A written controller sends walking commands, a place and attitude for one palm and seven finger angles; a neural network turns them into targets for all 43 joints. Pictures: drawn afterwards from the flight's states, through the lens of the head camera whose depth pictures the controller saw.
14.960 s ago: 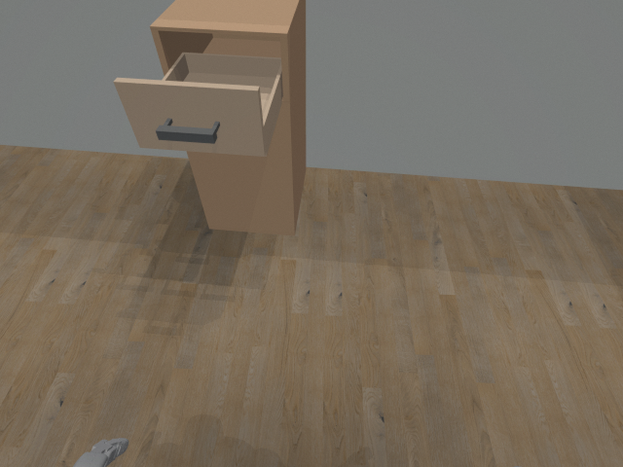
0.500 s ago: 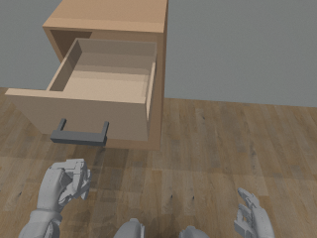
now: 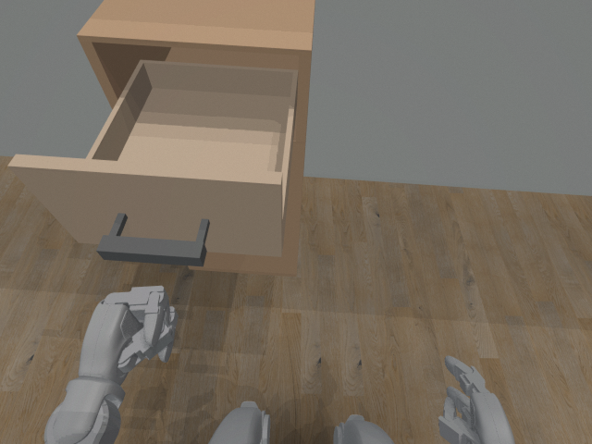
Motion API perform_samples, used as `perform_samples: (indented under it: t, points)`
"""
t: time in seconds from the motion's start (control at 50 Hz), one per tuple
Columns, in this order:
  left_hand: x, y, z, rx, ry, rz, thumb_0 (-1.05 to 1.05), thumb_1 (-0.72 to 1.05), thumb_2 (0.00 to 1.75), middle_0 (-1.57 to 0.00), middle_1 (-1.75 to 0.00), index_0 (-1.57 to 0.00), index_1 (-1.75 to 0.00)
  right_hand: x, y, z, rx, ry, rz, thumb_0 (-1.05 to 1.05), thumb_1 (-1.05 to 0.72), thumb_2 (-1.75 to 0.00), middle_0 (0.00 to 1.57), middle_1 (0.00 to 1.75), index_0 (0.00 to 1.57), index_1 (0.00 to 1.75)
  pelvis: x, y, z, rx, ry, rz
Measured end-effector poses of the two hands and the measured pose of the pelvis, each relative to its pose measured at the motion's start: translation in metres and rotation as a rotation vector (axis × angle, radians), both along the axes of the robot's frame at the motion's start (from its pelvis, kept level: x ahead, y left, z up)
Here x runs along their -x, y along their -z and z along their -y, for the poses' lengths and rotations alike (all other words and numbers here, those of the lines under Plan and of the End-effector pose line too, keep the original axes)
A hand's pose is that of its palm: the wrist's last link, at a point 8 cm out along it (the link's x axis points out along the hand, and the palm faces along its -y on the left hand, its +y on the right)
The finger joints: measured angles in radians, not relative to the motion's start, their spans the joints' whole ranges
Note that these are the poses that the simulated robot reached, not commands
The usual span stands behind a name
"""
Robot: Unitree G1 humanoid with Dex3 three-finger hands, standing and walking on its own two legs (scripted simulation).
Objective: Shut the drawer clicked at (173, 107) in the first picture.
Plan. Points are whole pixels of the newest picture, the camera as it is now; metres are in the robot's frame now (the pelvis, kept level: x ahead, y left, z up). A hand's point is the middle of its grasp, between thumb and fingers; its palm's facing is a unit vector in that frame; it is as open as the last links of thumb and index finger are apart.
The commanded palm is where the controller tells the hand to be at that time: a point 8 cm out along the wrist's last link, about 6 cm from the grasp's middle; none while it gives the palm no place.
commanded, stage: push the drawer shut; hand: left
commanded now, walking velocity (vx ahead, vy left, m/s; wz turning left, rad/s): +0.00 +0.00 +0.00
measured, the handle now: (158, 237) +0.37 +0.21 +0.05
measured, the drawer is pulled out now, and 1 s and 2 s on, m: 0.27 0.21 0.08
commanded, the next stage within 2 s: none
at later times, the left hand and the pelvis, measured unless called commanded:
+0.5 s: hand (176, 293) +0.29 +0.17 +0.04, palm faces -0.05 -1.00 -0.04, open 3.2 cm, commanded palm +0.29 +0.22 +0.05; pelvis +0.00 +0.01 +0.00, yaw +0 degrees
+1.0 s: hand (190, 254) +0.35 +0.16 +0.04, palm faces -0.03 -1.00 -0.04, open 3.2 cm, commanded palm +0.34 +0.21 +0.05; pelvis +0.00 +0.00 +0.00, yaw +0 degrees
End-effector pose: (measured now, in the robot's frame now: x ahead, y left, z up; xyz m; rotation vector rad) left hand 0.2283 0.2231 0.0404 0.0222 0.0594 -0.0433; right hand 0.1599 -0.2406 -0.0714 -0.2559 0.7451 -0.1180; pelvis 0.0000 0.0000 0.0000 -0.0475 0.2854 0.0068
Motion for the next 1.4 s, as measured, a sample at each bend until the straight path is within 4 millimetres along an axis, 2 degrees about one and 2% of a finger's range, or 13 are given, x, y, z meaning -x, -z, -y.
perform_samples:
  t: [0.14,0.22,0.32,0.42,0.62,0.86,1.08,1.4]
  points:
    - [-0.002,-0.009,-0.001,-0.007,0.001,0.047,0.02,0.90,0.90,-1.40,-1.60,-1.40,-1.60,-0.005,-0.002,-0.006,-0.002,-0.005,0.008,0.01,-0.90,-0.89,0.20,0.30,0.20,0.30,-0.001,0.001,-0.003,0.004,-0.001,-0.002]
    - [-0.006,-0.006,0.000,-0.010,0.005,0.035,0.01,0.90,0.90,-1.40,-1.60,-1.40,-1.60,-0.008,-0.001,-0.010,-0.008,-0.016,0.009,0.01,-0.90,-0.89,0.20,0.30,0.20,0.30,-0.001,0.001,-0.005,0.006,-0.004,-0.005]
    - [-0.023,0.001,0.005,-0.006,0.017,0.027,0.01,0.90,0.90,-1.40,-1.60,-1.40,-1.60,-0.007,0.004,-0.012,-0.005,-0.021,-0.009,0.01,-0.90,-0.89,0.20,0.30,0.20,0.30,0.001,0.004,-0.006,0.007,-0.004,-0.012]
    - [-0.043,-0.004,0.003,-0.008,0.010,0.053,0.02,0.90,0.90,-1.40,-1.60,-1.40,-1.60,0.000,0.007,-0.011,-0.007,-0.005,-0.042,0.01,-0.90,-0.89,0.20,0.30,0.20,0.30,0.000,0.002,-0.005,0.005,0.002,-0.015]
    - [-0.055,-0.004,0.001,-0.013,0.001,0.033,-0.02,0.86,0.91,-1.40,-1.60,-1.40,-1.60,0.013,0.010,-0.003,-0.002,0.011,-0.107,0.01,-0.90,-0.89,0.20,0.30,0.20,0.30,-0.003,-0.002,-0.004,0.002,0.000,-0.013]
    - [-0.085,-0.003,0.005,-0.015,-0.006,0.045,-0.01,0.88,0.93,-1.40,-1.60,-1.40,-1.60,0.024,0.015,0.007,0.005,0.033,-0.143,0.01,-0.90,-0.89,0.20,0.30,0.20,0.30,0.002,-0.002,0.000,-0.003,0.001,-0.017]
    - [-0.113,-0.004,0.007,-0.018,-0.015,0.048,0.00,0.89,0.93,-1.40,-1.60,-1.40,-1.60,0.042,0.019,0.014,0.001,0.055,-0.195,0.01,-0.90,-0.89,0.20,0.30,0.20,0.30,0.004,-0.003,0.005,-0.008,0.006,-0.019]
    - [-0.157,-0.006,0.007,-0.019,-0.011,0.038,0.01,0.88,0.92,-1.40,-1.60,-1.40,-1.60,0.082,0.027,0.024,0.005,0.118,-0.317,0.01,-0.90,-0.89,0.20,0.30,0.20,0.30,0.005,-0.002,0.007,-0.010,0.018,-0.042]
